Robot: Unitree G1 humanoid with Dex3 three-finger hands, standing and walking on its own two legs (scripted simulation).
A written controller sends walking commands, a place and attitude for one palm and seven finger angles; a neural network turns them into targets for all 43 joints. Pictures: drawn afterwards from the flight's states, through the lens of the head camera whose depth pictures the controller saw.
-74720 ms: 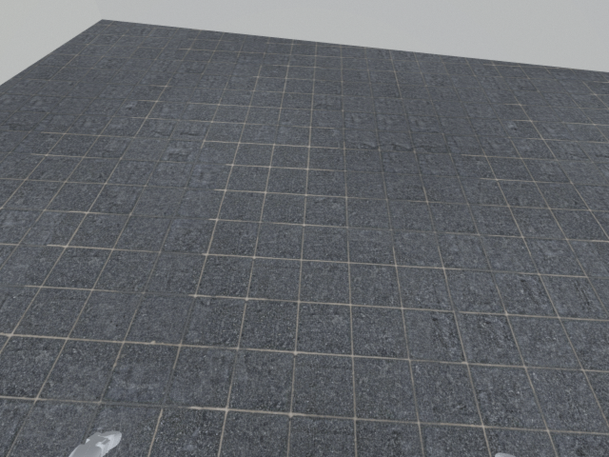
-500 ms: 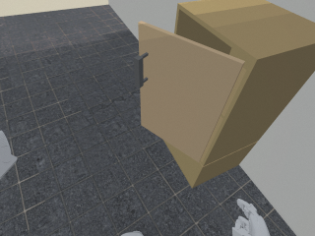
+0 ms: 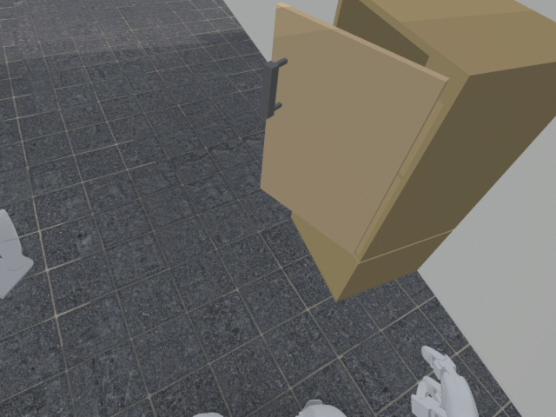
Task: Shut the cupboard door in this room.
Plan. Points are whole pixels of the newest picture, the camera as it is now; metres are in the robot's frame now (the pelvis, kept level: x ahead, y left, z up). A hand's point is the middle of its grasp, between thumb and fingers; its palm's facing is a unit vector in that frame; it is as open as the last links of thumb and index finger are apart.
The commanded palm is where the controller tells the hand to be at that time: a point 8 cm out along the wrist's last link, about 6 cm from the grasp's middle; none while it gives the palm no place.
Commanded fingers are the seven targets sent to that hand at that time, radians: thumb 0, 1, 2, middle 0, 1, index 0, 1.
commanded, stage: stop stepping back and stand still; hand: left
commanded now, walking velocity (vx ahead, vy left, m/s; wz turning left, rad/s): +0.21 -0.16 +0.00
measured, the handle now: (274, 88) +0.82 +0.06 +0.01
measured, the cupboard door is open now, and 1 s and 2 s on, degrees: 27 27 27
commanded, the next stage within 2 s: let the arm hang, fingers relaxed in 0.72 s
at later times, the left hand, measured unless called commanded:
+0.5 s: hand (1, 307) +0.18 +0.27 +0.17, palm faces +0.34 -0.86 -0.38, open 7.4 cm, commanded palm +0.13 +0.30 +0.20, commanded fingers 0.00 0.90 0.90 -0.20 -0.30 -0.20 -0.30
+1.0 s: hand (106, 413) +0.13 +0.23 -0.07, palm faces -0.04 -0.94 -0.35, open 7.4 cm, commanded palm none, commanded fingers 0.00 0.90 0.90 -0.20 -0.30 -0.20 -0.30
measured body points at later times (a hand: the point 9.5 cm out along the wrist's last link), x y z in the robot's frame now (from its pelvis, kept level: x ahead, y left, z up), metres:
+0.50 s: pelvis -0.05 +0.02 +0.02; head -0.08 +0.06 +0.47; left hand +0.15 +0.31 +0.19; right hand +0.02 -0.25 -0.06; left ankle +0.01 +0.11 -0.72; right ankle -0.07 -0.09 -0.72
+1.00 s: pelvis -0.05 +0.03 +0.01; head -0.06 +0.01 +0.46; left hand +0.13 +0.28 -0.05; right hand +0.07 -0.24 -0.10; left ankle +0.01 +0.11 -0.72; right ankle -0.09 -0.08 -0.72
